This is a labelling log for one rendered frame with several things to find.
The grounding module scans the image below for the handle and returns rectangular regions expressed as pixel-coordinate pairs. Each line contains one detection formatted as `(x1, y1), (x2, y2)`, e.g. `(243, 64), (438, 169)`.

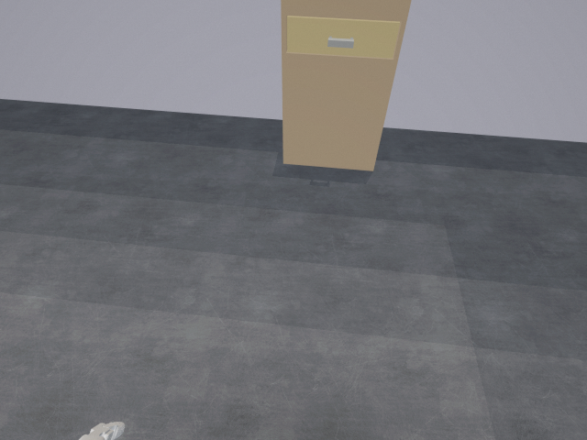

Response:
(327, 36), (354, 49)

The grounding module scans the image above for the drawer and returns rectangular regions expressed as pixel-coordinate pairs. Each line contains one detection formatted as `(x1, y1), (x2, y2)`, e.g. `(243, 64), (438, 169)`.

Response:
(287, 16), (400, 59)

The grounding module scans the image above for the cabinet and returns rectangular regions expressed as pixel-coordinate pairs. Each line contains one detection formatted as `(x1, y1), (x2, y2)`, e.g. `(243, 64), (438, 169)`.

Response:
(281, 0), (412, 171)

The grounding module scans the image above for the robot left hand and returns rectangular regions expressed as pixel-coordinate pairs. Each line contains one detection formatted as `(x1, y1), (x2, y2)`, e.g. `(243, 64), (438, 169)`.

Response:
(79, 422), (125, 440)

